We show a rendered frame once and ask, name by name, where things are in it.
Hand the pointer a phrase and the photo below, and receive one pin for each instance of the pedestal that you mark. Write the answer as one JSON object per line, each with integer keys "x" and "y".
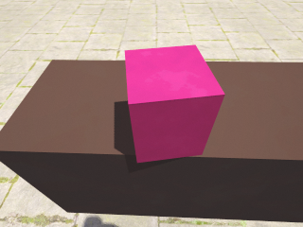
{"x": 71, "y": 138}

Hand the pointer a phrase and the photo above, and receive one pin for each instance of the carton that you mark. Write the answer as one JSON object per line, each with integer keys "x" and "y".
{"x": 173, "y": 100}

